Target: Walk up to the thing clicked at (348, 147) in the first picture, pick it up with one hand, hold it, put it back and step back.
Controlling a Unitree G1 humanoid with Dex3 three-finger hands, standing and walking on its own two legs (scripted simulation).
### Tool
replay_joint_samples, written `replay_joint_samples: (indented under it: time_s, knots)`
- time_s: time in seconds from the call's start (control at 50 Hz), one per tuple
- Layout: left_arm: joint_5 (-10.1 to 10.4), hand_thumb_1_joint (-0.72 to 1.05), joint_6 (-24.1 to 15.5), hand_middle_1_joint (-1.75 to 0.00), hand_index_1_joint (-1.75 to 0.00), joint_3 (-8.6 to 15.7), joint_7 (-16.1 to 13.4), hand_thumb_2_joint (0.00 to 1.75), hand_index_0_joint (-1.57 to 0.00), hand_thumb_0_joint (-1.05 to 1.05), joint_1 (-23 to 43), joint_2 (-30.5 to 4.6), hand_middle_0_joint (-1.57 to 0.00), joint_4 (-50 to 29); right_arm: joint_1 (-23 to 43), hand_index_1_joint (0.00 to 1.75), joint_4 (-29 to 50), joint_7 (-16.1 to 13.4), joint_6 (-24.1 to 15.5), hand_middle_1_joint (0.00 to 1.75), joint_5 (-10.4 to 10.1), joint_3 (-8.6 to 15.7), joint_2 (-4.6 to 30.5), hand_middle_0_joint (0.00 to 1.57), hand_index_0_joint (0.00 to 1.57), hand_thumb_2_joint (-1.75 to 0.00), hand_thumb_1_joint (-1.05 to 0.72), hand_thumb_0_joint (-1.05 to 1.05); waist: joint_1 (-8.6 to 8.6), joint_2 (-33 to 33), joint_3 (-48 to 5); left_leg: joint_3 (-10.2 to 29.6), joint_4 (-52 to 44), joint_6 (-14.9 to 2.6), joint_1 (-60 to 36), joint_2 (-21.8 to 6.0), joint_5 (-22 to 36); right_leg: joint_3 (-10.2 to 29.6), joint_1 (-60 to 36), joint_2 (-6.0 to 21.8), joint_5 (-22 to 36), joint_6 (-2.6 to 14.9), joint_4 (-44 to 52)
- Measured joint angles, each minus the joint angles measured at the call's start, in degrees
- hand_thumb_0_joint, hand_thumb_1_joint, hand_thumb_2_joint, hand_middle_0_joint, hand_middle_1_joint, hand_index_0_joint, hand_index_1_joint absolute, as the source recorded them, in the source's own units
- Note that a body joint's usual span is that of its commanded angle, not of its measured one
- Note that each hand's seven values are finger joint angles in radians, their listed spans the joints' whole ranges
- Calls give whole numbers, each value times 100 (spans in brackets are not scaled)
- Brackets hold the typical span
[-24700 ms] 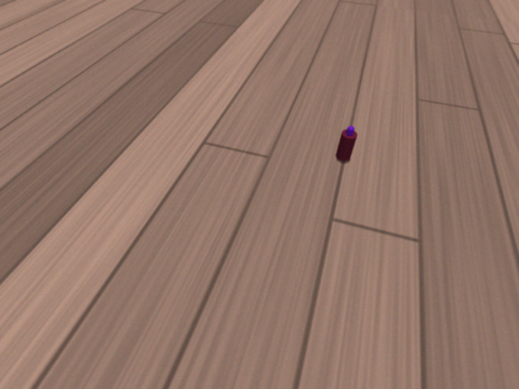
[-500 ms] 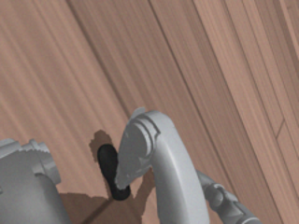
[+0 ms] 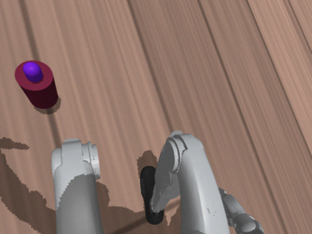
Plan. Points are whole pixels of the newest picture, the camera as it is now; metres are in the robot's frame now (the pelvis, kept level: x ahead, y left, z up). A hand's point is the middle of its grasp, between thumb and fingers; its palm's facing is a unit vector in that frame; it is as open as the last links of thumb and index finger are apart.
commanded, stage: home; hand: left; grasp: from the side
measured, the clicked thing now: (38, 84) +0.50 +0.29 -0.23
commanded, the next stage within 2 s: none
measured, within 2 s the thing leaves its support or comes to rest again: neither
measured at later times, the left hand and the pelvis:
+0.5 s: hand out of the picture +0.29 +0.32 +0.09, palm faces +0.26 -0.85 -0.46, open 17.2 cm; pelvis +0.03 -0.01 +0.19, yaw +8 degrees
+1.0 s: hand out of the picture +0.24 +0.23 +0.29, palm faces +0.28 -0.90 -0.33, open 17.4 cm; pelvis +0.09 +0.00 +0.36, yaw +11 degrees
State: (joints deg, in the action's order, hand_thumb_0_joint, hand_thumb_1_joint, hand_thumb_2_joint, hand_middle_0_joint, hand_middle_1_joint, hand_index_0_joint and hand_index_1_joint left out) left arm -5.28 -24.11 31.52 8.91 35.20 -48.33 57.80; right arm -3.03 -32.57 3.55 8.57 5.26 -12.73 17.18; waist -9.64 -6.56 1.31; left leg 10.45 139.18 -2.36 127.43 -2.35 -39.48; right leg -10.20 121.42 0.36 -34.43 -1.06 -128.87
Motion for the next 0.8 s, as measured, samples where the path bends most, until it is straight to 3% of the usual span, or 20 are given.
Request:
replay_joint_samples:
  time_s: [0.12,0.2,0.3,0.4,0.56,0.8]
  knots:
    - [3,-52,768,-7,-8,-300,-378,9,-8,-2,-542,229,-8,-682,-195,30,-45,-112,73,30,-282,552,-57,21,21,-91,-93,0,273,450,-568,-327,-599,-30,-229,6,-5,263,-105,53,-104,12,392]
    - [73,-51,1309,-7,-7,-678,-543,9,-7,-1,-1156,748,-7,-1315,-261,30,-59,-154,95,30,-482,871,-72,21,21,-91,-91,0,510,690,-854,-560,-1114,-50,-573,-15,-7,463,-326,55,-134,-12,767]
    - [115,-51,1918,-7,-7,-1083,-756,9,-7,-1,-1959,1492,-7,-2269,-237,30,72,-266,58,30,-694,1058,-161,21,21,-91,-91,1,689,753,-932,-704,-1898,18,-1291,-46,38,581,-909,28,-100,21,1416]
    - [178,-50,2323,-6,-7,-1443,-1044,9,-7,-1,-2570,2013,-7,-2982,-223,30,211,-502,-129,30,-791,1116,-289,21,21,-90,-90,1,721,660,-941,-748,-2841,138,-2221,-33,139,597,-1767,30,-60,117,2238]
    - [312,-51,2724,-6,-6,-1801,-1499,8,-7,-1,-3247,2441,-7,-3234,-342,30,223,-879,-532,30,-777,1195,-339,21,21,-90,-90,1,696,625,-1102,-752,-4349,252,-3917,-24,295,561,-3447,12,25,197,3669]
    - [505,-54,3368,-5,-6,-2495,-1802,6,-6,-1,-4316,3103,-6,-3799,-909,30,212,-1130,-888,30,-767,1214,-362,21,21,-90,-90,1,669,688,-1142,-816,-6355,260,-6456,-27,662,574,-6016,-32,389,161,5704]
